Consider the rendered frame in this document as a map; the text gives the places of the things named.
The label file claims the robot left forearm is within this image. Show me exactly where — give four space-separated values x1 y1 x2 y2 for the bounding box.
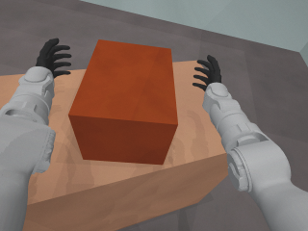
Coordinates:
0 66 55 126

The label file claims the left robot upper arm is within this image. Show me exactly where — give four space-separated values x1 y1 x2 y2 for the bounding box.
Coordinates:
0 114 56 231

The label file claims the robot right forearm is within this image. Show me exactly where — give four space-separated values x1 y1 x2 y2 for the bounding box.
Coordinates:
202 82 292 179

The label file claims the pedestal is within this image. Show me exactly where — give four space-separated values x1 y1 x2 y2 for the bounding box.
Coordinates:
0 61 228 231

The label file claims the right robot upper arm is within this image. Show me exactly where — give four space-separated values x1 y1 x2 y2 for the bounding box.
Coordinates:
226 141 308 231

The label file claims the robot left hand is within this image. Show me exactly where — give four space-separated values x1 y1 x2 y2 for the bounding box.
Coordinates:
36 38 72 79

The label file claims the robot right hand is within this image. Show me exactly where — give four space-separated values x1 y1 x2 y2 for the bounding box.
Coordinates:
192 55 221 91

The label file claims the carton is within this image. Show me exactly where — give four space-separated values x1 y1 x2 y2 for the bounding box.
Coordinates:
68 39 178 166

